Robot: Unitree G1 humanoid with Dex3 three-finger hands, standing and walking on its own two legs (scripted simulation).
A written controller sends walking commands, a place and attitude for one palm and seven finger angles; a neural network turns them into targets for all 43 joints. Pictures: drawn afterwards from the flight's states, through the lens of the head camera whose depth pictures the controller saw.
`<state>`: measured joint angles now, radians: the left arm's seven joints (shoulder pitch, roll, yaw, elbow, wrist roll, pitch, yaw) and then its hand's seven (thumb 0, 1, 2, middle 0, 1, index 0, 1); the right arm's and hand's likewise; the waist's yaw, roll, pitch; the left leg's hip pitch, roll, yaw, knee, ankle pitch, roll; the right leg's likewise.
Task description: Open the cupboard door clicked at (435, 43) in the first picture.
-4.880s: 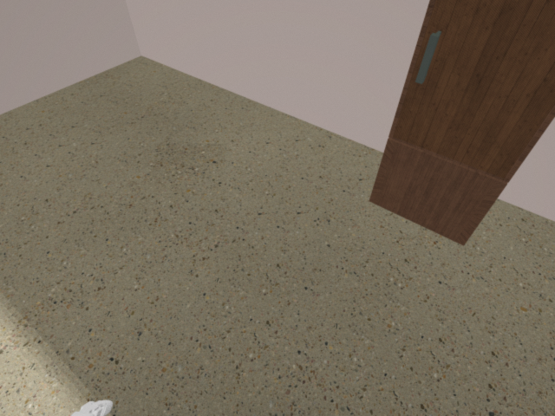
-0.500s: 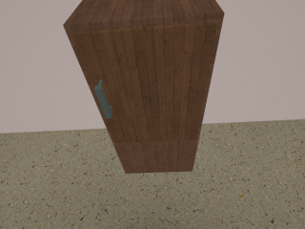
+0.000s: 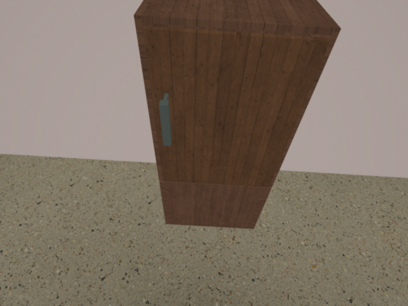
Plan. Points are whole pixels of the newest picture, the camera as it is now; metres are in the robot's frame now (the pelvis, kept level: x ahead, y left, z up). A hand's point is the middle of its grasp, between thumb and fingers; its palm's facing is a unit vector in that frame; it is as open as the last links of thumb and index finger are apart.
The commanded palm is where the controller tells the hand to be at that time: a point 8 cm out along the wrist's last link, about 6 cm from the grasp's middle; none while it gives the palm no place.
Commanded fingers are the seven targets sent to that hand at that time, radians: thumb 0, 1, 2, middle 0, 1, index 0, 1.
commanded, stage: come to a stop and stand still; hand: left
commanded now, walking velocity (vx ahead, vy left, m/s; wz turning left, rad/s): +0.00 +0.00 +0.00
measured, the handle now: (166, 120) +0.60 +0.17 +0.00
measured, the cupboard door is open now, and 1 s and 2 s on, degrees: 0 0 0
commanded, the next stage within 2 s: look again from close up in 0.20 s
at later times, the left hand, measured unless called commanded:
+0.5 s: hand out of the picture +0.02 +0.18 -0.18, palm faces +0.01 -0.98 -0.22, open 7.4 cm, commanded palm none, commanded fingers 0.00 0.90 0.90 -0.20 -0.30 -0.20 -0.30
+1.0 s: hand out of the picture +0.02 +0.16 -0.17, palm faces +0.04 -0.98 -0.21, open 7.4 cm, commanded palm none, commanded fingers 0.00 0.90 0.90 -0.20 -0.30 -0.20 -0.30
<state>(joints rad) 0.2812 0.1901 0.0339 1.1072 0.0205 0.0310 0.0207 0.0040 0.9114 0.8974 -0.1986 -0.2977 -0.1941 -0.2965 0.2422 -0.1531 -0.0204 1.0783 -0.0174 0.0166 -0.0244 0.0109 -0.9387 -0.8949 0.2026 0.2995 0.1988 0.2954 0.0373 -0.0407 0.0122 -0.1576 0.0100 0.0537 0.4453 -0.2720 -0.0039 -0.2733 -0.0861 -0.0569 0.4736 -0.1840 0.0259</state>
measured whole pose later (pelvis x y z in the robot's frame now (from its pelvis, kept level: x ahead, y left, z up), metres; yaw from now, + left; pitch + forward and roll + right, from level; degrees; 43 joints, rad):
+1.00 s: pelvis +0.00 -0.02 +0.00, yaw +0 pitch -2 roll +1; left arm 0.28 0.16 0.02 1.07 0.02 0.00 0.02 0.00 0.91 0.90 -0.20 -0.30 -0.20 -0.30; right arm 0.33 -0.18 -0.01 1.07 -0.03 0.00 -0.01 0.01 -0.91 -0.90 0.20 0.30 0.20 0.30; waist 0.00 0.01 0.00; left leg -0.15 0.04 0.04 0.48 -0.29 -0.03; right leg -0.27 -0.06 -0.07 0.51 -0.21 0.00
